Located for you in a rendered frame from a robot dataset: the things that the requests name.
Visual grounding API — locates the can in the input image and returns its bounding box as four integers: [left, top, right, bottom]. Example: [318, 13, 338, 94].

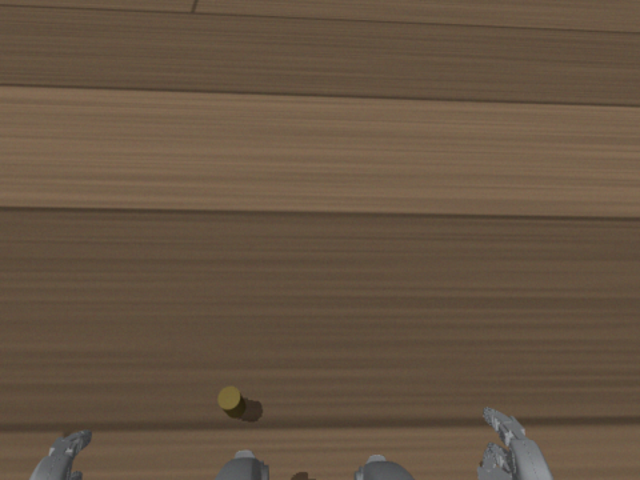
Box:
[218, 386, 246, 418]

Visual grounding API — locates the right robot hand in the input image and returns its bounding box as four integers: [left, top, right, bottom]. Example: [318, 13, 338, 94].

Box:
[477, 407, 554, 480]

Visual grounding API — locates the left robot hand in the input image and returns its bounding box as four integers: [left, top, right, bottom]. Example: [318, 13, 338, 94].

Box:
[29, 430, 92, 480]

